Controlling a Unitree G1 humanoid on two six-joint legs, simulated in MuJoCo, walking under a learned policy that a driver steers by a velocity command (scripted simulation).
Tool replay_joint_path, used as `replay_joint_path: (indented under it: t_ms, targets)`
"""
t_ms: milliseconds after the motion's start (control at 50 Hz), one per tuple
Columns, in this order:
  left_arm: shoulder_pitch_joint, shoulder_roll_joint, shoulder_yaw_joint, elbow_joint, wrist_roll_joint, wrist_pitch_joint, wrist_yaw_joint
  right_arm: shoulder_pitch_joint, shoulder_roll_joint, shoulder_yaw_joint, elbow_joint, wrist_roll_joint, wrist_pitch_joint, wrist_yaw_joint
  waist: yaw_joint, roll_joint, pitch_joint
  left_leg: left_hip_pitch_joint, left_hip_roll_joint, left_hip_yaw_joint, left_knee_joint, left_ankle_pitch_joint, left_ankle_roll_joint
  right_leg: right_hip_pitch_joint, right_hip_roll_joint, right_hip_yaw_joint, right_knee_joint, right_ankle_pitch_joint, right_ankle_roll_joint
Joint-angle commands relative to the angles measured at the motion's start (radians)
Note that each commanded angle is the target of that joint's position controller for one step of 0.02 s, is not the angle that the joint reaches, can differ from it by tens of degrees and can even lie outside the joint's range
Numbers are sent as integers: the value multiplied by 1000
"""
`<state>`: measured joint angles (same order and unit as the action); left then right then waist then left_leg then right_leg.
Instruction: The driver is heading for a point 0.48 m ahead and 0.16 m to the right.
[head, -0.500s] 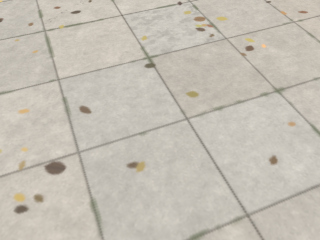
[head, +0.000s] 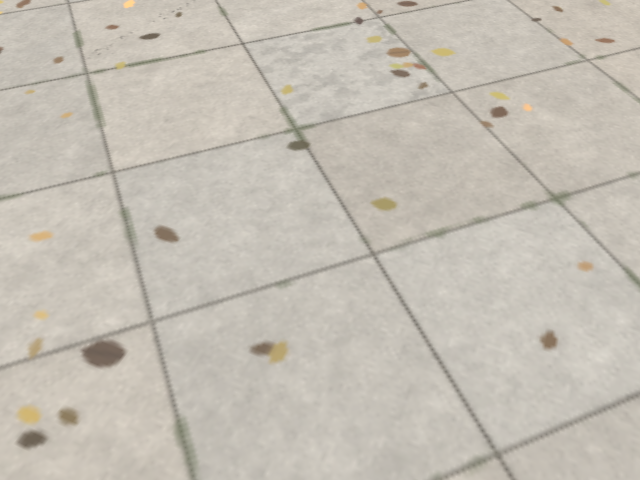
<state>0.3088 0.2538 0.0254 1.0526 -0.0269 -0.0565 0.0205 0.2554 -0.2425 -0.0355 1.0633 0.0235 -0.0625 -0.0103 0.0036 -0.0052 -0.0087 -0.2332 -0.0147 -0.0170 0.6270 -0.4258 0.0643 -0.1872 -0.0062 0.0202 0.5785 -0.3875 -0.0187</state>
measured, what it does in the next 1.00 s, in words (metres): walks ahead, turning right: right foot, then left foot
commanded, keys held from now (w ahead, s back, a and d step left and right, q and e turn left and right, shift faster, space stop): w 0.10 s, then w+e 0.46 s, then no key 0.44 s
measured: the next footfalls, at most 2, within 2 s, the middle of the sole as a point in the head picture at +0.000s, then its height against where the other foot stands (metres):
right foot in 0.44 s outside the picture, level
left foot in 0.92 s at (330, 448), level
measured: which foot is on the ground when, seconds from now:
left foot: down 0.00-0.46, up 0.48-0.90, down 0.92-1.00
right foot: down 0.00-0.08, up 0.10-0.42, down 0.44-0.96, up 0.98-1.00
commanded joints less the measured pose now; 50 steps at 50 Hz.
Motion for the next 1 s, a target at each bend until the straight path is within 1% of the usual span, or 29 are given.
replay_joint_path:
  t_ms: [20, 40, 60, 80, 100, 120, 140, 200, 260, 300, 340, 400, 440, 460, 480, 500, 520, 540, 600, 640, 700, 800, 880, 900, 920, 940, 960, 980, 1000]
  targets:
    - [-19, 182, 36, -53, -8, -23, -6, -33, -54, -7, -59, 7, -49, 17, -30, -156, 144, -113, 1, 31, -55, 19, 35, -45, -252, 381, -291, -159, -197]
    - [-92, 165, 32, -85, -8, -26, -9, 58, -71, -15, -23, 8, -53, 20, -80, -125, 131, 10, 3, 11, -131, 62, 45, -107, -200, 287, -210, 3, -159]
    - [-176, 133, 23, -132, -5, -38, -15, 189, -133, -37, 30, 11, -56, 21, -127, 11, 96, 206, 59, -128, -200, 175, 75, -247, -83, 112, 0, 207, -91]
    - [-213, 101, 17, -174, 11, -62, -19, 367, -247, -74, 83, 13, -51, 23, -176, 261, 23, 496, 216, -415, -292, 348, 156, -498, 52, -65, 373, 237, -2]
    - [-189, 99, 17, -170, 8, -76, -22, 371, -190, -51, 72, -8, -52, 30, -156, 263, 3, 561, 350, -591, -328, 518, 213, -663, 59, 3, 569, -155, 4]
    - [-173, 97, 18, -165, -23, -77, -30, 318, -132, -34, 56, -23, -54, 29, -115, 143, 52, 545, 373, -528, -306, 546, 215, -744, 9, 77, 696, -172, -24]
    - [-177, 80, 14, -164, -42, -73, -37, 285, -108, -26, 39, -26, -54, 27, -96, 94, 78, 540, 361, -438, -316, 554, 199, -811, -14, 96, 748, -114, -46]
    - [-211, 56, 18, -189, -23, -59, -48, 218, -50, 3, 23, -26, -37, 17, -51, 82, 128, 414, 276, -179, -410, 599, 99, -776, -66, 71, 609, 71, -58]
    - [-282, 7, -3, -238, 0, -41, -64, 108, -86, 7, -28, -39, -35, -10, -28, 84, 145, 125, 173, 23, -517, 524, 70, -492, -49, -47, 300, 318, -7]
    - [-373, -7, -14, -286, 6, -33, -66, 163, -147, -6, -17, -27, -46, -21, -54, 91, 151, 75, 200, 45, -583, 524, 82, -364, -34, -92, 155, 392, -7]
    - [-392, 29, -6, -313, 1, -25, -69, 188, -164, -14, -7, -13, -47, -21, -40, 91, 154, 177, 234, 75, -551, 642, 71, -362, -22, -87, 70, 393, -42]
    - [-290, 103, 32, -312, -1, -22, -81, 166, -186, -25, -32, -23, -25, -25, 43, 129, 38, 327, 264, 125, -307, 1131, 32, -229, 49, -128, 48, 328, -105]
    - [-26, 182, 85, -243, -9, -4, -77, 146, -191, -26, -68, -36, -1, -30, 171, 116, -107, 208, 225, 156, 96, 1172, -10, 120, 92, -104, 23, 295, -159]
    - [97, 257, 106, -225, -6, 11, -57, 167, -142, -8, -103, -59, -11, -25, 177, -72, -200, -50, 142, 166, 450, 685, -39, 378, -97, 211, 2, 217, -222]
    - [60, 274, 100, -257, 8, 6, -58, 245, -13, 27, -134, -38, -49, 0, 78, -281, -346, -391, -69, 16, 813, -105, -76, 596, -343, 834, -237, -46, -436]
    - [38, 200, 82, -250, 13, -7, -59, 129, -118, 2, -163, -6, -92, 16, 120, -154, -259, -492, -10, -137, 872, -75, -33, 516, -308, 843, -337, -123, -376]
    - [-14, 166, 73, -258, 18, -20, -58, 49, -159, -8, -204, 22, -109, 19, 93, -99, -118, -524, 35, -111, 827, 14, -7, 368, -277, 678, -351, -76, -328]
    - [-92, 150, 66, -276, 20, -34, -65, 25, -154, -11, -207, 12, -113, 10, 38, 37, -34, -475, 83, -105, 734, 83, -6, 190, -234, 558, -370, 56, -304]
    - [-197, 123, 53, -314, 32, -41, -61, 76, -155, -31, -205, -18, -68, -10, -51, 9, 14, -301, 146, -87, 573, 118, -48, -71, -158, 337, -386, 424, -275]
    - [-157, 134, 52, -297, 36, -45, -51, 56, -135, -32, -226, -41, -46, -19, -53, -2, 16, -260, 132, -44, 482, 157, -92, -158, -133, 213, -367, 724, -278]
    - [-108, 154, 55, -276, 35, -33, -30, -30, -101, -26, -269, -52, -33, -29, -27, -31, -9, -259, 104, -11, 269, 335, -123, -161, -79, 110, -327, 872, -234]
    - [-39, 153, 49, -239, 21, 1, -5, -170, -100, -18, -312, -32, -32, -9, 47, -56, -54, -224, 63, -23, -5, 534, -111, -20, -99, 137, -280, 728, -167]
    - [-44, 135, 41, -221, 28, 16, -1, -178, -138, -27, -325, -43, -45, 4, 31, -66, -52, -214, 50, -41, -123, 394, -66, 106, -151, 222, -168, 734, -171]
    - [-56, 125, 36, -220, 24, 19, 0, -133, -142, -30, -311, -48, -52, 5, -1, -61, -62, -141, 46, -34, -209, 460, -42, 111, -132, 223, -116, 719, -150]
    - [-29, 113, 31, -220, 33, 15, -1, -90, -177, -36, -301, -58, -59, 0, -8, -23, -100, 3, 99, -80, -243, 767, -9, 73, -81, 204, -50, 681, -110]
    - [67, 94, 26, -216, 50, 3, -6, -75, -231, -44, -304, -67, -55, -5, 50, 88, -184, 230, 219, -173, -146, 1094, 72, -57, -11, 183, 40, 447, -70]
    - [120, 76, 16, -188, 36, 2, -3, -36, -162, -33, -292, -62, -35, -8, 20, 174, -275, 361, 309, -270, -121, 1132, 200, -163, 45, 135, 160, 147, -11]
    - [78, 105, 19, -192, 27, 14, -5, -20, -88, -13, -282, -46, -16, -7, -6, 190, -285, 338, 360, -353, -173, 1004, 242, -195, 48, 102, 225, -166, 20]
    - [12, 127, 28, -212, 20, 34, -2, -35, -68, -1, -277, -37, -5, -2, -16, 159, -223, 268, 365, -390, -225, 809, 230, -233, 28, 91, 274, -280, 39]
